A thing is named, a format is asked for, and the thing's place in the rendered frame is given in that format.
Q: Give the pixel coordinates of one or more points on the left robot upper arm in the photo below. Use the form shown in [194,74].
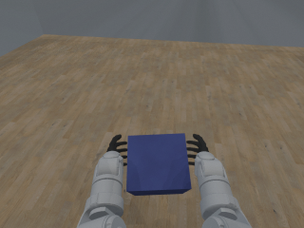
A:
[108,221]

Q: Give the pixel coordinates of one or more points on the right robot forearm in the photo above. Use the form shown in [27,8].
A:
[215,190]

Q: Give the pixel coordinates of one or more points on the right robot upper arm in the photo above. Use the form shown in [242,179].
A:
[217,221]

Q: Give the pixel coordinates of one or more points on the carton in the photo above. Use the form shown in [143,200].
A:
[157,164]

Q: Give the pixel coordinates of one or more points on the robot left hand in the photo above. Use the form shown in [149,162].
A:
[114,144]

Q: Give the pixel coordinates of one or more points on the robot right hand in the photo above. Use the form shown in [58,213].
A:
[201,147]

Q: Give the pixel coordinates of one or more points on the left robot forearm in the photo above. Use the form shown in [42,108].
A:
[106,188]

